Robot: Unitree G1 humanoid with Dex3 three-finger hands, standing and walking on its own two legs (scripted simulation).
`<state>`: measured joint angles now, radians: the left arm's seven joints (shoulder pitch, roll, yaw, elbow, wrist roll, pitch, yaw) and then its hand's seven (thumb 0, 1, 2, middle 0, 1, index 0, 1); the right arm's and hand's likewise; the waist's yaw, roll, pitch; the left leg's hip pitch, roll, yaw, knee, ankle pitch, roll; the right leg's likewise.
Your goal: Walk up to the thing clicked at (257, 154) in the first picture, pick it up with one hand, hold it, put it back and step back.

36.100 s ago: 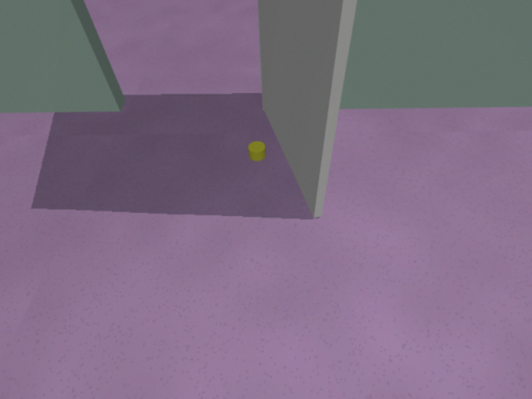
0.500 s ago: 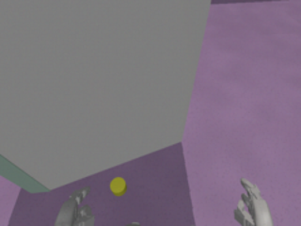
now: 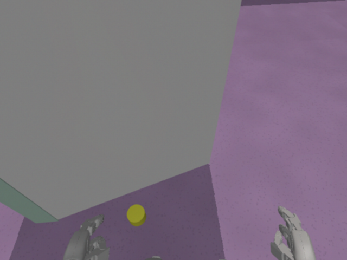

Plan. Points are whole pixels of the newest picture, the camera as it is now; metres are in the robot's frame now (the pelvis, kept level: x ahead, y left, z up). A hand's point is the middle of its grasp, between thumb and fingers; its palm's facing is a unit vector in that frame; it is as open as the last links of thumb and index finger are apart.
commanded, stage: home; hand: left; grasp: from above
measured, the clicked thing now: (136, 215) +0.45 +0.25 -0.68
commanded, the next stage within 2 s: stand in 0.32 s
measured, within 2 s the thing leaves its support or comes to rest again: neither
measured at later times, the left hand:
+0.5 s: hand (103, 253) +0.16 +0.19 -0.07, palm faces +0.01 -0.96 -0.28, open 7.4 cm
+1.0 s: hand out of the picture +0.04 +0.24 -0.10, palm faces +0.04 -0.95 -0.32, open 7.4 cm
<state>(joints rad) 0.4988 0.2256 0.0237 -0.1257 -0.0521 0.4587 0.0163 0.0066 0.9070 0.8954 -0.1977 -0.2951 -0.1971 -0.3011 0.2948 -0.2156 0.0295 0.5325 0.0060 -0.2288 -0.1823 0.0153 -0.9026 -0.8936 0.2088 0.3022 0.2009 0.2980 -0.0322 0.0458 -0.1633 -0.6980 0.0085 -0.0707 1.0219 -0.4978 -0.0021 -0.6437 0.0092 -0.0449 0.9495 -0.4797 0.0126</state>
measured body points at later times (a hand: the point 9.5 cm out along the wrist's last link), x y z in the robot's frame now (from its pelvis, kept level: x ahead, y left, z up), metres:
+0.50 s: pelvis -0.01 +0.00 +0.01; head +0.02 +0.01 +0.46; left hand +0.16 +0.24 -0.05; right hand +0.15 -0.25 -0.08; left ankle +0.01 +0.12 -0.68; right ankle +0.00 -0.13 -0.68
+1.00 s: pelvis -0.01 +0.01 +0.06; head +0.00 +0.00 +0.51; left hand +0.04 +0.28 -0.08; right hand +0.07 -0.27 -0.08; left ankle +0.01 +0.12 -0.68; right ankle +0.00 -0.13 -0.68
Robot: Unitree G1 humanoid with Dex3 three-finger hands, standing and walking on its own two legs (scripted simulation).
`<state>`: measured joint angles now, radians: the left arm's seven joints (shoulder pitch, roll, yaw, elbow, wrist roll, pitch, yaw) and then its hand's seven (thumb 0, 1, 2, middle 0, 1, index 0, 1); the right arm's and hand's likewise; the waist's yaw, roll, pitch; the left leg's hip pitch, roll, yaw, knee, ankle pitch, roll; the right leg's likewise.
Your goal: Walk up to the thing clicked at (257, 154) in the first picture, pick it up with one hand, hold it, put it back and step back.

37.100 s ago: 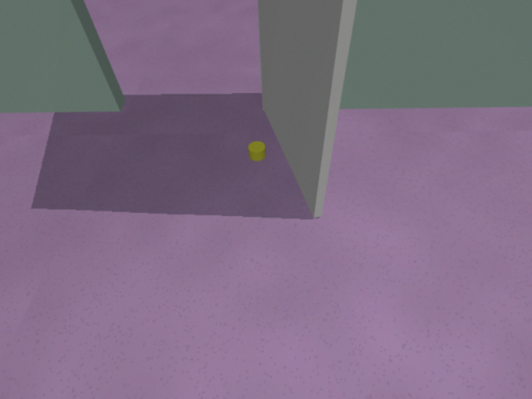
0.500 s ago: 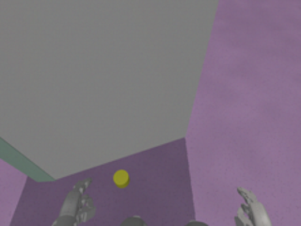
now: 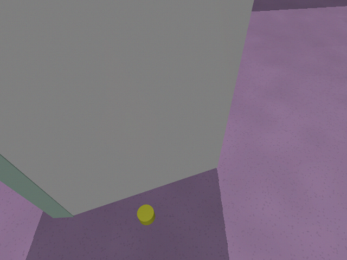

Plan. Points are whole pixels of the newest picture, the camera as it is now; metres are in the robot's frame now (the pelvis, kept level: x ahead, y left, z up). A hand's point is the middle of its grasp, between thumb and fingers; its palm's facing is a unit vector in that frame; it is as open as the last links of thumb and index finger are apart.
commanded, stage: stand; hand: left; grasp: from above
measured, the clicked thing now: (146, 214) +0.45 +0.24 -0.74
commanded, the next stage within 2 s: step back in 1.94 s
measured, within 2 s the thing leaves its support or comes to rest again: neither
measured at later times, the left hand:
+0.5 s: hand out of the picture +0.05 +0.24 -0.15, palm faces +0.02 -0.94 -0.33, open 7.4 cm
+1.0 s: hand out of the picture +0.07 +0.23 -0.15, palm faces +0.01 -0.94 -0.33, open 7.4 cm
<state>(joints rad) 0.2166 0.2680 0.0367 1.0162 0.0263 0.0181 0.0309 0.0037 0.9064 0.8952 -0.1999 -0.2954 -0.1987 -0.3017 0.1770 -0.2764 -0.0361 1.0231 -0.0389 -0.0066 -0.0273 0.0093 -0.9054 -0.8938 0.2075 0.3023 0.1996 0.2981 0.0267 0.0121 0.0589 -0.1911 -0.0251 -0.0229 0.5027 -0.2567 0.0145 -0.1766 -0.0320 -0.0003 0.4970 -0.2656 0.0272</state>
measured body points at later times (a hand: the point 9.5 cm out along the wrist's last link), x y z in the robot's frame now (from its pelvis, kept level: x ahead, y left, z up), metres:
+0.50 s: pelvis -0.01 -0.01 +0.01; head -0.01 -0.01 +0.46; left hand +0.05 +0.28 -0.13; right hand +0.06 -0.29 -0.13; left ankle +0.01 +0.11 -0.74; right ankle +0.00 -0.14 -0.74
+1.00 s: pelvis +0.00 -0.01 +0.01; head +0.01 -0.01 +0.46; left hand +0.07 +0.28 -0.13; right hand +0.07 -0.30 -0.13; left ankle +0.01 +0.11 -0.74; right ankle +0.00 -0.14 -0.74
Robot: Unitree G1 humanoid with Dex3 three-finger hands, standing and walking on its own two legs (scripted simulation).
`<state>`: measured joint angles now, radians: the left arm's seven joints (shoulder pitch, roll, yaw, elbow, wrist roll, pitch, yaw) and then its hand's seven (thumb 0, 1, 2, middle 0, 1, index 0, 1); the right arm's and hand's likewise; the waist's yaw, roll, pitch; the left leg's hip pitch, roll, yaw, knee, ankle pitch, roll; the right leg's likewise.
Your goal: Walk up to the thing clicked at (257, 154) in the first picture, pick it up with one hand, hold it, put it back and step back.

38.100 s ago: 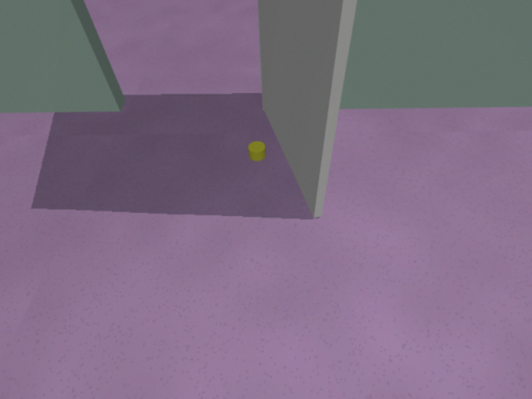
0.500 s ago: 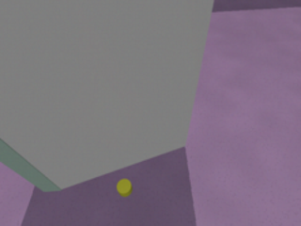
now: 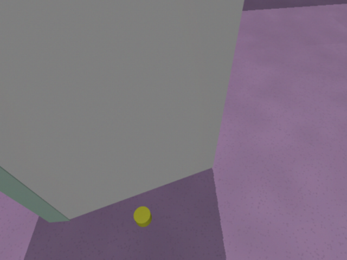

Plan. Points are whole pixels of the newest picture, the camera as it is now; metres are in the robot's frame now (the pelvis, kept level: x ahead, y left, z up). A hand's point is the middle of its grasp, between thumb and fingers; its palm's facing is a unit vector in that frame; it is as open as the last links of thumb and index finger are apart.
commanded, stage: stand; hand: left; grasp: from above
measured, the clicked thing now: (142, 216) +0.45 +0.26 -0.75
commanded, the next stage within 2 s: step back in 0.94 s
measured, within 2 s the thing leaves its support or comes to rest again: neither
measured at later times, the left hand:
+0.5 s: hand out of the picture +0.08 +0.24 -0.16, palm faces +0.01 -0.94 -0.33, open 7.4 cm
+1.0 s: hand out of the picture +0.08 +0.25 -0.16, palm faces +0.01 -0.94 -0.34, open 7.4 cm
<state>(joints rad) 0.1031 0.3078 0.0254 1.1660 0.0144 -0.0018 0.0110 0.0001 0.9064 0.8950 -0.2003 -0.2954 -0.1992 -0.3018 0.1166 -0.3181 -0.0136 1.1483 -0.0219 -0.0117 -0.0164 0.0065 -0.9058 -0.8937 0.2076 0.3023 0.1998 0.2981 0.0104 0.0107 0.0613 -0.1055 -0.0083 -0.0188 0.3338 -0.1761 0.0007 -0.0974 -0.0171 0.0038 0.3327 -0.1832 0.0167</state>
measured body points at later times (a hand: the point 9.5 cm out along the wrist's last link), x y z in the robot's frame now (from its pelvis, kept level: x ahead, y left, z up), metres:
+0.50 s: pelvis +0.01 +0.00 +0.00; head +0.02 +0.00 +0.45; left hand +0.08 +0.29 -0.14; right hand +0.08 -0.30 -0.14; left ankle +0.01 +0.12 -0.75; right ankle +0.00 -0.13 -0.75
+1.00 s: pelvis +0.00 +0.00 +0.00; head +0.02 +0.00 +0.45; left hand +0.08 +0.30 -0.14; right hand +0.08 -0.30 -0.14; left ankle +0.01 +0.12 -0.75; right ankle +0.00 -0.13 -0.75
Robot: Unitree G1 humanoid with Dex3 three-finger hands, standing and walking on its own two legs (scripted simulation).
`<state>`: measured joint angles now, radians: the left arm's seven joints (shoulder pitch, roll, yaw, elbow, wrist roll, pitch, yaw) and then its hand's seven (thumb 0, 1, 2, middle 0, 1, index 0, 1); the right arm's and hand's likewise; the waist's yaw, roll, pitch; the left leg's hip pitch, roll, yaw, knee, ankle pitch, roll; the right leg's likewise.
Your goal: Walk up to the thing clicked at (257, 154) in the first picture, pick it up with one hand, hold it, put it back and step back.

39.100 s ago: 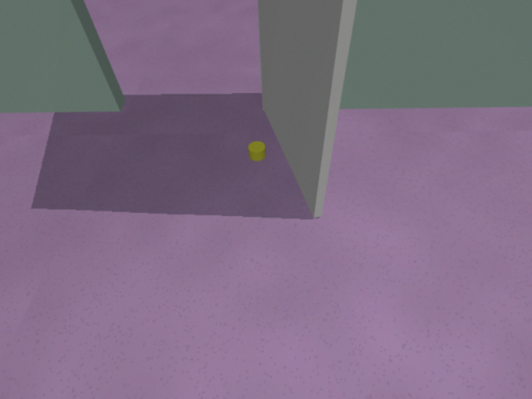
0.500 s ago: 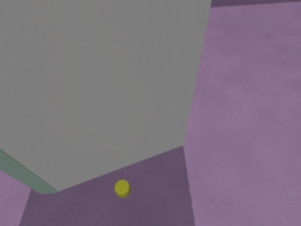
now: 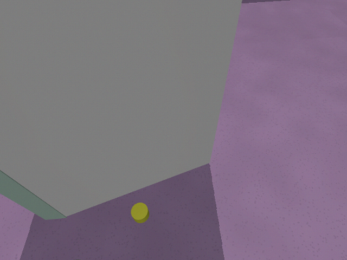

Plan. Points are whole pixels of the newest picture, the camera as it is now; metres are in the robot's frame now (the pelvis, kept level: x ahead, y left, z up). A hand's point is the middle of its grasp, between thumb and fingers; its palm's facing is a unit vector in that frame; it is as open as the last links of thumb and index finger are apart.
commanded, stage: step back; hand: left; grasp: from above
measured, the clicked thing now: (140, 212) +0.44 +0.26 -0.75
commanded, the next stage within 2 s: none
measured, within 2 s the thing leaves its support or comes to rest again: neither
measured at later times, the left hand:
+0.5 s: hand out of the picture +0.06 +0.31 -0.19, palm faces -0.04 -0.93 -0.38, open 7.4 cm
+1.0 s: hand out of the picture -0.05 +0.28 -0.15, palm faces -0.09 -0.92 -0.39, open 7.4 cm
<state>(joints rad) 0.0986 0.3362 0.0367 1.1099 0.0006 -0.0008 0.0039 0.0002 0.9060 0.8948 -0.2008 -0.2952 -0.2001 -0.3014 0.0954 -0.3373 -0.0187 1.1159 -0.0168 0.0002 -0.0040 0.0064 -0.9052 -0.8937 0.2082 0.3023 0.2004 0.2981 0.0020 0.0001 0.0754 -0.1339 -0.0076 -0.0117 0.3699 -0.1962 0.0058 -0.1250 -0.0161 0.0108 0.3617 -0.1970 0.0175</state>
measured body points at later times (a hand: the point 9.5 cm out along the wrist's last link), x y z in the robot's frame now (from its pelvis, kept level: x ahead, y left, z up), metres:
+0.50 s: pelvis -0.09 +0.04 -0.03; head -0.02 +0.07 +0.41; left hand +0.06 +0.35 -0.16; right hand -0.04 -0.28 -0.14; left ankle -0.10 +0.14 -0.75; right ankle -0.03 -0.11 -0.71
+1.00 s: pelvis -0.19 +0.03 -0.02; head -0.13 +0.01 +0.43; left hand -0.04 +0.32 -0.12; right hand -0.12 -0.29 -0.14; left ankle -0.21 +0.17 -0.67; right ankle -0.16 -0.09 -0.75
